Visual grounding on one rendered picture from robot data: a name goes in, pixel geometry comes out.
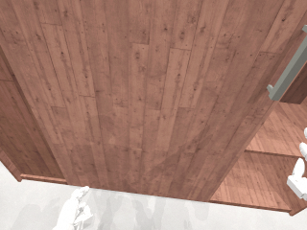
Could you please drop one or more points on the right robot hand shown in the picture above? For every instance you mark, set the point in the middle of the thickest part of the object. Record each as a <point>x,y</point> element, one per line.
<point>295,181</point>

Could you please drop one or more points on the handle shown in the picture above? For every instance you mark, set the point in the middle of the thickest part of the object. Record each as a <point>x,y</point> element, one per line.
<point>290,71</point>

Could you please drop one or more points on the left robot hand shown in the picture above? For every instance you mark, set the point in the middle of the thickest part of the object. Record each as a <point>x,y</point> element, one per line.
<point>71,210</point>

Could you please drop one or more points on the wardrobe door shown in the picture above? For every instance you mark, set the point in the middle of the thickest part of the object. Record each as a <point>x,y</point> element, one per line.
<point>21,137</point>
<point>150,97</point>

